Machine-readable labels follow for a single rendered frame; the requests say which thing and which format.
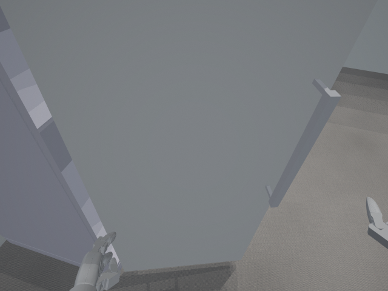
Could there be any right robot hand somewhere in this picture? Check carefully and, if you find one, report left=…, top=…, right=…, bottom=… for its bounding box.
left=366, top=197, right=388, bottom=249

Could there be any fridge door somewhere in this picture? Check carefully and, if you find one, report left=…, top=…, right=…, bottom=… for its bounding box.
left=0, top=0, right=377, bottom=272

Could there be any handle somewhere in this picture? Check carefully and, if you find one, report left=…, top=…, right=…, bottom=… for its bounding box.
left=265, top=79, right=341, bottom=208

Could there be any left robot hand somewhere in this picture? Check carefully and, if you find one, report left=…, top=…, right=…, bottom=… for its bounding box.
left=74, top=232, right=121, bottom=291

